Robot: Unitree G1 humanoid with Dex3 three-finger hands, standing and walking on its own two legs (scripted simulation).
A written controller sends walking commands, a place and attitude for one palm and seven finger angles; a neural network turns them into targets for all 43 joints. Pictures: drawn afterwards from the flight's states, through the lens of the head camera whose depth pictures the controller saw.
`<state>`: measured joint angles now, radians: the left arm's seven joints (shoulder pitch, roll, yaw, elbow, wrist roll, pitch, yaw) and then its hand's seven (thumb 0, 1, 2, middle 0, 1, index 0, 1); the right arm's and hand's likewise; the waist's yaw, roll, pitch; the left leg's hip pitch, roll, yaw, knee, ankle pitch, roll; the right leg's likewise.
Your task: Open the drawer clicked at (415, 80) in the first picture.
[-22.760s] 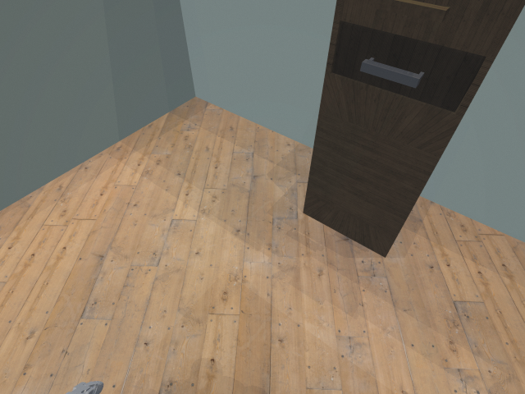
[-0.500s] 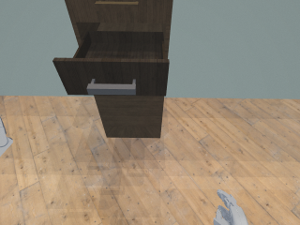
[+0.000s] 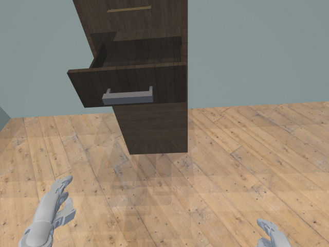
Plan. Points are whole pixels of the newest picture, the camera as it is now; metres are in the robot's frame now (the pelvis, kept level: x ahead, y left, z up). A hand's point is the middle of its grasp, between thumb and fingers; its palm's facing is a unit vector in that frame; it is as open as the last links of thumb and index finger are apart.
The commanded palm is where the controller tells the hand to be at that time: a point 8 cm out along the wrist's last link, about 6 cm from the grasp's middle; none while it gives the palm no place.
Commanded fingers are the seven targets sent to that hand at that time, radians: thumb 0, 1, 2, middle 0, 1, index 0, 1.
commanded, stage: let the arm hang, fingers relaxed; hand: left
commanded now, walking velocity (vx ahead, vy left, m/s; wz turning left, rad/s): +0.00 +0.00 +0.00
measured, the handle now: (129, 93) +0.57 +0.14 +0.07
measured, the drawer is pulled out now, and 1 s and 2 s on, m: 0.30 0.30 0.30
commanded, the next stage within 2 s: look to check the result in 0.94 s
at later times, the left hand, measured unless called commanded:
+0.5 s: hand out of the picture -0.08 +0.18 -0.15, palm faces +0.04 -0.97 -0.24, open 7.3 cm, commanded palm none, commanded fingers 0.00 0.90 0.90 -0.20 -0.30 -0.20 -0.30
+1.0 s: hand out of the picture +0.03 +0.17 -0.16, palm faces +0.02 -0.98 -0.22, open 7.3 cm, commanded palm none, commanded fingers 0.00 0.90 0.90 -0.20 -0.30 -0.20 -0.30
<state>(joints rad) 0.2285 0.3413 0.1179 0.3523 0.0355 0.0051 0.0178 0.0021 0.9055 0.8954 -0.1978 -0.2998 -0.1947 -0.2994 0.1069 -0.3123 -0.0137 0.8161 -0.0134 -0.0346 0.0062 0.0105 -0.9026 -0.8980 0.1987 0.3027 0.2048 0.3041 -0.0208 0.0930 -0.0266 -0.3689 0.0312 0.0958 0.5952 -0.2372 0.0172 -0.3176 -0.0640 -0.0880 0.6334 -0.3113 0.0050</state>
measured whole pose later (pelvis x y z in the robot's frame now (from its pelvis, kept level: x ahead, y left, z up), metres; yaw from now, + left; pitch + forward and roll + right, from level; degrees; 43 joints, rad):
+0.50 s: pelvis -0.01 -0.01 +0.01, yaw +1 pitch -2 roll -1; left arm 0.36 0.18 0.02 1.17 0.02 0.03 0.03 0.01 0.92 0.89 -0.20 -0.30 -0.20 -0.30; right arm 0.32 -0.13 -0.01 1.12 -0.02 0.04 -0.03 0.01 -0.91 -0.90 0.20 0.30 0.20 0.30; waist 0.00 0.03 0.08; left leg -0.27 0.04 0.05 0.45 -0.15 0.00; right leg -0.19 -0.03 -0.12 0.44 -0.22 -0.01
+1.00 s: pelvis +0.00 -0.01 +0.02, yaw +0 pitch -2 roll +0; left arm 0.21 0.17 0.02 1.11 0.01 0.00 0.03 0.01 0.92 0.89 -0.20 -0.30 -0.20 -0.30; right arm 0.27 -0.15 -0.02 1.13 -0.02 0.02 -0.03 0.01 -0.91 -0.90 0.19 0.30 0.20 0.30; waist -0.02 0.02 0.07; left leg -0.23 0.04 0.06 0.42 -0.16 0.00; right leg -0.16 -0.03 -0.11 0.43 -0.24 -0.01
